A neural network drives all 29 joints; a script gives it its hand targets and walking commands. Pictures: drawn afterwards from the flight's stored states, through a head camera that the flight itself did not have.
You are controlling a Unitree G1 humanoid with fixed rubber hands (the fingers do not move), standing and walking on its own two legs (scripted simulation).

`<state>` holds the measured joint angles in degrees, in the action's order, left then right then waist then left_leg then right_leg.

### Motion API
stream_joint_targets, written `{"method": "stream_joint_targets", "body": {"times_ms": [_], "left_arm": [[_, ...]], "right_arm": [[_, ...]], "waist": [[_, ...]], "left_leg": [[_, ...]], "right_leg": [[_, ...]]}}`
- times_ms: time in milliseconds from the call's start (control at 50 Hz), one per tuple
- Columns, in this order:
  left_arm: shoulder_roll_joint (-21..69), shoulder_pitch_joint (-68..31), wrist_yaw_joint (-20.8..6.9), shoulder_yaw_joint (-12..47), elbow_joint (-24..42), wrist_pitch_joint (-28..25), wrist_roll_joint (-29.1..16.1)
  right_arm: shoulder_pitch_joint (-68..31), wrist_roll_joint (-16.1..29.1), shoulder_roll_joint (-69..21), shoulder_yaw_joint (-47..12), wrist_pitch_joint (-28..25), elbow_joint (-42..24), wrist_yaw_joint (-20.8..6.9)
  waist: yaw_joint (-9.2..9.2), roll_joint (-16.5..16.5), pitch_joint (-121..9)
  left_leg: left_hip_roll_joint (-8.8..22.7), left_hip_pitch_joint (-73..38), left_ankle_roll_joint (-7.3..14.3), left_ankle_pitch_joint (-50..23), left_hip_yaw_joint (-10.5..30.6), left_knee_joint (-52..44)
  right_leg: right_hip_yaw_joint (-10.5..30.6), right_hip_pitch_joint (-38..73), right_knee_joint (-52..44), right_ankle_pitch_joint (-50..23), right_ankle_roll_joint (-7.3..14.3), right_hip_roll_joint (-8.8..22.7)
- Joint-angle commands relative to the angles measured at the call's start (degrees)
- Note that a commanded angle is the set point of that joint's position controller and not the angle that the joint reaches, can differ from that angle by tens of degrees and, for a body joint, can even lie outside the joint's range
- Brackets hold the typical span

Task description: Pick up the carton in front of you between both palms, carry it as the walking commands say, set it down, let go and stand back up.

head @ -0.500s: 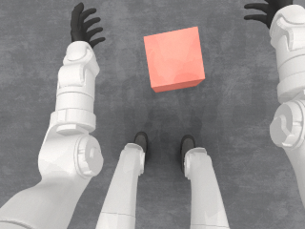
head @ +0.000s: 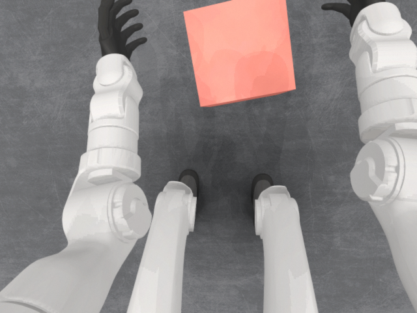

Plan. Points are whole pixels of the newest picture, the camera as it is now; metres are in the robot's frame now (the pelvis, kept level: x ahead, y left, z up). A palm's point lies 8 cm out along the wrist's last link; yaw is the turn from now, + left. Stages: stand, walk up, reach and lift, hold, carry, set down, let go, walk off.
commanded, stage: reach and lift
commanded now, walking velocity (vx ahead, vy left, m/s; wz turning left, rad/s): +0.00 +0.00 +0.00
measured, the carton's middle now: (238, 61) +0.53 -0.04 -0.46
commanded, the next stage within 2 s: none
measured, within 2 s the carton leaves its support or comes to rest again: leaves its support in 1.42 s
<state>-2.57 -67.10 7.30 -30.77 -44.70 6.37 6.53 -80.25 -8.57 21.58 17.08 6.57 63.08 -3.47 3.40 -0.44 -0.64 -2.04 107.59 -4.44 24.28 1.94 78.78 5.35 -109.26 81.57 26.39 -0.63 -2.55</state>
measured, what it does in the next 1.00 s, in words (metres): lowers itself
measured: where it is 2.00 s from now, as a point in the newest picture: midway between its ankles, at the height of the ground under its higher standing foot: (223, 211)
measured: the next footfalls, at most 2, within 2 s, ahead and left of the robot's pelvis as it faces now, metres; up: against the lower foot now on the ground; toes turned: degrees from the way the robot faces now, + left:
none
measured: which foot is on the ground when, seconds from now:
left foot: down 0.00-1.00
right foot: down 0.00-1.00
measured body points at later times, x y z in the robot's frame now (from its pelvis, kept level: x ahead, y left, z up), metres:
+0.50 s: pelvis -0.06 +0.00 -0.19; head +0.34 -0.03 +0.01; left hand +0.51 +0.16 -0.38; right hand +0.55 -0.21 -0.38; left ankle +0.06 +0.14 -0.55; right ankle +0.05 -0.12 -0.55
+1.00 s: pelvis -0.06 +0.00 -0.20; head +0.33 -0.03 +0.01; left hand +0.51 +0.14 -0.39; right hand +0.55 -0.19 -0.39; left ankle +0.06 +0.14 -0.55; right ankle +0.05 -0.11 -0.55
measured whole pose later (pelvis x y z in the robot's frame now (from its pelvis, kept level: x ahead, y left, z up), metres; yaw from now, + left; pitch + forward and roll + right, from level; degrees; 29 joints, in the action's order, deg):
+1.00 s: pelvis -0.06 +0.00 -0.20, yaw +1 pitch +34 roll +5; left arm -10.3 -90.1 10.3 -17.5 -60.8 6.0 -7.4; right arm -101.0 8.6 29.9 -3.5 6.9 73.9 -1.3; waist 2.2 2.9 28.8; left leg -3.3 125.2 -5.4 32.7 0.8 123.3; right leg 4.1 -127.3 127.3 34.3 -0.1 -1.0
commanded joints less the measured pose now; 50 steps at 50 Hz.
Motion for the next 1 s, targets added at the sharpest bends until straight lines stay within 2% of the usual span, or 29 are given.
{"method": "stream_joint_targets", "body": {"times_ms": [0, 80, 140, 200, 260, 340, 440, 500, 600, 680, 720, 820, 920, 980], "left_arm": [[-6.35, -11.55, 1.28, 4.03, 4.38, -1.15, -3.88], [-10.25, -16.90, 3.15, 8.48, 4.26, -0.14, -8.96], [-12.64, -22.29, 4.34, 10.56, 4.57, 1.38, -12.12], [-14.14, -26.27, 4.71, 11.90, 2.68, 2.86, -14.02], [-14.67, -29.75, 4.40, 11.82, -1.04, 3.50, -14.20], [-15.32, -33.75, 3.59, 11.18, -5.73, 2.95, -12.99], [-16.62, -38.10, 2.85, 11.45, -9.12, 1.14, -12.54], [-17.47, -39.98, 3.15, 12.49, -9.39, -0.21, -12.96], [-16.32, -38.26, 3.14, 15.26, -8.97, -1.80, -15.48], [-15.83, -34.52, 3.87, 15.96, -8.39, -2.38, -16.52], [-15.83, -33.93, 4.30, 15.69, -8.43, -2.15, -16.57], [-14.53, -33.61, 3.64, 13.68, -11.27, -1.49, -14.84], [-12.87, -36.76, 3.14, 13.38, -10.60, -1.47, -13.82], [-7.76, -39.65, 2.34, 14.05, -10.10, -1.00, -13.37]], "right_arm": [[-16.34, 4.40, 9.44, -4.12, -1.24, -5.68, 1.45], [-23.41, 9.88, 13.21, -10.16, -0.39, -7.20, 2.34], [-28.82, 13.30, 15.51, -13.84, 0.90, -7.47, 2.54], [-32.54, 15.10, 16.87, -16.08, 2.21, -4.97, 2.49], [-35.13, 15.50, 17.68, -17.37, 2.74, -0.77, 2.06], [-37.39, 15.43, 18.12, -17.96, 2.24, 3.91, 1.39], [-40.75, 16.16, 18.46, -18.76, 0.75, 5.51, 1.28], [-42.11, 17.53, 19.36, -19.02, -0.49, 4.28, 1.66], [-39.69, 18.09, 18.83, -19.73, -1.94, 3.95, 2.94], [-37.77, 19.15, 17.29, -20.79, -2.36, 2.60, 3.34], [-37.49, 19.52, 16.87, -21.13, -2.01, 2.91, 3.36], [-35.67, 18.34, 14.29, -20.55, -1.08, 6.12, 2.49], [-37.54, 17.21, 12.05, -20.12, -0.70, 5.47, 1.89], [-39.80, 16.81, 6.76, -20.89, -0.29, 4.67, 1.10]], "waist": [[0.41, -5.13, -60.77], [1.56, -8.28, -68.05], [2.53, -10.38, -70.29], [2.44, -11.72, -67.15], [2.48, -10.88, -59.15], [2.20, -8.25, -49.88], [1.62, -5.97, -44.43], [1.24, -3.92, -45.75], [-0.38, -4.39, -47.81], [0.36, -5.14, -52.21], [0.87, -5.58, -51.67], [0.62, -5.22, -41.98], [0.01, -4.19, -39.57], [-0.36, -4.01, -38.41]], "left_leg": [[-3.04, -26.42, -1.72, -30.28, -6.32, 8.34], [-3.06, -23.07, -1.58, -27.09, -7.73, 15.73], [-2.65, -21.96, -1.11, -21.11, -9.12, 20.20], [-2.07, -18.44, -0.75, -14.54, -9.83, 23.28], [-1.38, -16.24, -0.43, -8.55, -9.90, 25.93], [-0.95, -14.48, -0.23, -5.54, -9.27, 29.66], [-0.80, -15.06, -0.15, -7.48, -8.21, 34.29], [-0.97, -17.96, -0.08, -12.74, -8.11, 37.31], [-1.42, -18.01, 0.25, -19.20, -7.75, 40.23], [-1.86, -19.50, 0.66, -21.18, -8.16, 40.95], [-2.05, -18.37, 0.82, -19.71, -8.45, 40.57], [-2.09, -13.15, 0.59, -13.22, -8.20, 39.46], [-2.52, -14.85, 0.54, -11.28, -7.64, 38.86], [-3.36, -16.38, 0.75, -9.86, -7.53, 38.81]], "right_leg": [[-3.87, 31.27, 5.79, -34.17, -1.06, -0.83], [-4.41, 35.15, 14.57, -33.50, -1.25, -0.20], [-5.12, 34.61, 18.37, -26.11, -1.46, 0.29], [-5.57, 33.07, 21.28, -19.78, -1.44, 0.89], [-5.75, 26.69, 22.81, -11.09, -1.20, 1.57], [-5.08, 19.72, 25.66, -5.74, -0.68, 2.23], [-4.16, 15.59, 30.11, -6.70, -0.34, 2.61], [-3.64, 16.36, 32.86, -11.31, -0.17, 2.46], [-3.55, 19.98, 36.16, -20.00, -0.11, 2.06], [-3.90, 22.72, 37.04, -22.59, -0.26, 1.91], [-4.00, 22.65, 36.78, -21.09, -0.30, 1.90], [-3.58, 16.12, 35.16, -13.14, -0.23, 2.15], [-3.71, 13.50, 34.17, -9.46, -0.06, 1.93], [-3.74, 14.05, 33.78, -8.08, 0.12, 1.32]]}}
